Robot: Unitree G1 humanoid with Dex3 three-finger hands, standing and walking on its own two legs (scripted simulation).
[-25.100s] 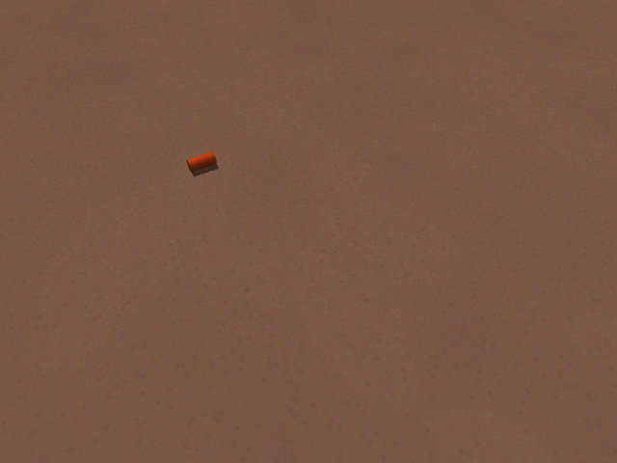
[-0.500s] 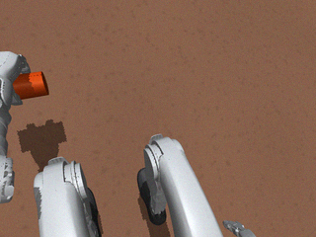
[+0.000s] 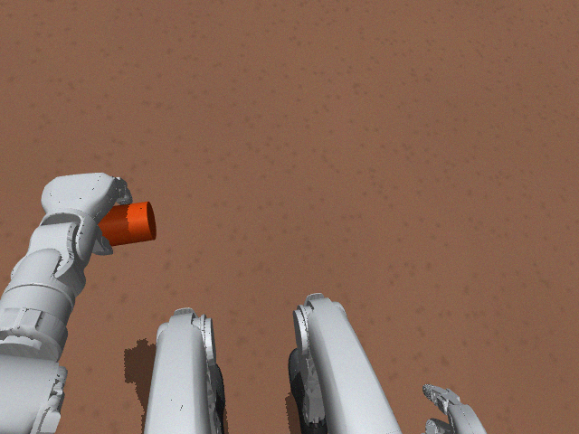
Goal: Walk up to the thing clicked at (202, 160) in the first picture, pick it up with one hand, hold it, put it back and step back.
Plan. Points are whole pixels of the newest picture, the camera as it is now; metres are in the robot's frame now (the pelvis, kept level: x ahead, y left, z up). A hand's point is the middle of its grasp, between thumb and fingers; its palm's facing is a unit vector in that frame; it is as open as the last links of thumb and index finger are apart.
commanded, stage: lift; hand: left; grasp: from above
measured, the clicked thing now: (106, 227) +0.44 +0.23 -0.15
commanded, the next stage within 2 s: hold in 0.88 s
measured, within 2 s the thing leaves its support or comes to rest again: neither
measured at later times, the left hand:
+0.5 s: hand (16, 217) +0.38 +0.24 +0.07, palm faces -0.50 -0.07 -0.86, open 8.8 cm
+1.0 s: hand out of the picture +0.38 +0.24 +0.15, palm faces -0.48 -0.09 -0.87, open 8.8 cm
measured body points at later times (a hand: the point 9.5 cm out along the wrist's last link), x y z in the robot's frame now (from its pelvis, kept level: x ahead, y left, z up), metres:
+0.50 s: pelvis +0.04 +0.00 +0.17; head +0.13 +0.02 +0.61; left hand +0.40 +0.24 +0.12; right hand +0.11 -0.27 +0.05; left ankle +0.08 +0.10 -0.47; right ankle +0.09 -0.13 -0.47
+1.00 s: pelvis +0.08 +0.01 +0.24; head +0.13 +0.01 +0.68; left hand +0.41 +0.24 +0.20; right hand +0.16 -0.26 +0.11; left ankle +0.08 +0.10 -0.47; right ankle +0.09 -0.13 -0.47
